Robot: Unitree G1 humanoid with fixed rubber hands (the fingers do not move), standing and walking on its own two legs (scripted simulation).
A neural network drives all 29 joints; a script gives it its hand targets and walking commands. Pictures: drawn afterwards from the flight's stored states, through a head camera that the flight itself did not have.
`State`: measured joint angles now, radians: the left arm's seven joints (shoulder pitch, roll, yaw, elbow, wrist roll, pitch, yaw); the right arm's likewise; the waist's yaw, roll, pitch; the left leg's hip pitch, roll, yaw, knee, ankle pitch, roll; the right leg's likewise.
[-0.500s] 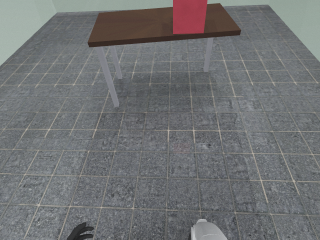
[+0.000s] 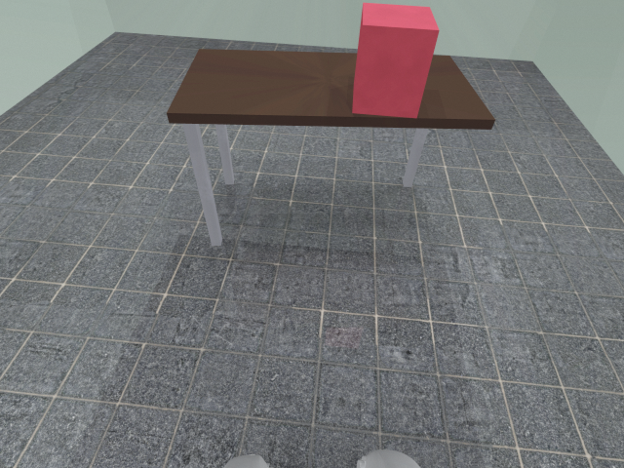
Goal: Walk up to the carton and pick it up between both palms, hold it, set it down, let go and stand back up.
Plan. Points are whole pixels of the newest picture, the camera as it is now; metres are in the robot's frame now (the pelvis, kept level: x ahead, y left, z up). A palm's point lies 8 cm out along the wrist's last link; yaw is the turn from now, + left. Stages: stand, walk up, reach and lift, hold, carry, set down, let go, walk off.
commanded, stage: walk up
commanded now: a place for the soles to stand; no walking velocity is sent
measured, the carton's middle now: (390, 61) +1.21 -0.19 +0.03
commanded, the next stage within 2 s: none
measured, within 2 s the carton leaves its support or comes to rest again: neither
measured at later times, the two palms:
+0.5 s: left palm (214, 386) +0.26 +0.18 -0.10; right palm (539, 355) +0.32 -0.34 -0.08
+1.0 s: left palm (276, 265) +0.50 +0.10 -0.09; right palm (544, 283) +0.49 -0.43 -0.11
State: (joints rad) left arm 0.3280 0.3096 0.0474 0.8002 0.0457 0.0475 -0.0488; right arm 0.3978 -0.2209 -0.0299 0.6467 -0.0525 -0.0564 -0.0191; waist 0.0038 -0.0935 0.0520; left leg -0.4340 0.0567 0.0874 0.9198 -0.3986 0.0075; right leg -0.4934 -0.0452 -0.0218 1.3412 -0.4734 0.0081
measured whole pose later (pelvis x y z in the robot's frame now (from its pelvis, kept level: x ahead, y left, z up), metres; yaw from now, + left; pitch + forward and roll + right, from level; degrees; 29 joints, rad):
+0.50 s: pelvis +0.21 -0.08 +0.01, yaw +3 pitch -4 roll -1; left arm 0.31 0.25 0.01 0.75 0.04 -0.03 0.00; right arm 0.32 -0.27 -0.06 0.64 -0.02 -0.01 0.02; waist 0.02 0.03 0.10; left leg -0.54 0.06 0.03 1.05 -0.47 0.02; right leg -0.32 -0.08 -0.19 0.84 -0.44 -0.03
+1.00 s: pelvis +0.42 -0.16 +0.00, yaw +4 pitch -4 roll -1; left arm 0.29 0.26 0.02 0.66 0.04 -0.03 -0.02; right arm 0.36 -0.29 -0.04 0.71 -0.03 0.02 -0.01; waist 0.00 0.03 0.10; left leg -0.46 0.06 -0.06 1.31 -0.50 0.02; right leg -0.44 -0.07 -0.14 0.95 -0.44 -0.03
